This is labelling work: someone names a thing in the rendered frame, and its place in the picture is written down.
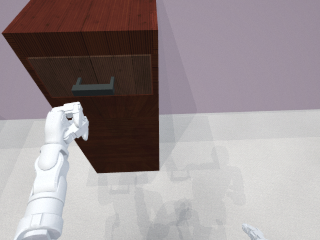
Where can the handle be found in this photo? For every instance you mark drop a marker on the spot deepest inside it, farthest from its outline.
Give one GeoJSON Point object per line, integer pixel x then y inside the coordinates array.
{"type": "Point", "coordinates": [93, 89]}

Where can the right robot hand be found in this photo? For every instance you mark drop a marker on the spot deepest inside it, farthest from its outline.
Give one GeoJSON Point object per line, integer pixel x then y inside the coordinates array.
{"type": "Point", "coordinates": [253, 233]}

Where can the drawer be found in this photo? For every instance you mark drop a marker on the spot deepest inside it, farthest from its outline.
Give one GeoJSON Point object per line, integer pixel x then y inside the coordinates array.
{"type": "Point", "coordinates": [132, 72]}

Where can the robot left forearm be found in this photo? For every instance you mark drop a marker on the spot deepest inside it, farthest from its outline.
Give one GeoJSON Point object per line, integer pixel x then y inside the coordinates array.
{"type": "Point", "coordinates": [43, 216]}

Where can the left robot hand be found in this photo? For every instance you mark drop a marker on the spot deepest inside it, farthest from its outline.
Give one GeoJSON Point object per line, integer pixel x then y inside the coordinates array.
{"type": "Point", "coordinates": [59, 130]}

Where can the cabinet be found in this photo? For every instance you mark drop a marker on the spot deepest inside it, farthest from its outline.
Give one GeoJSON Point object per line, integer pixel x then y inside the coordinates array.
{"type": "Point", "coordinates": [123, 130]}

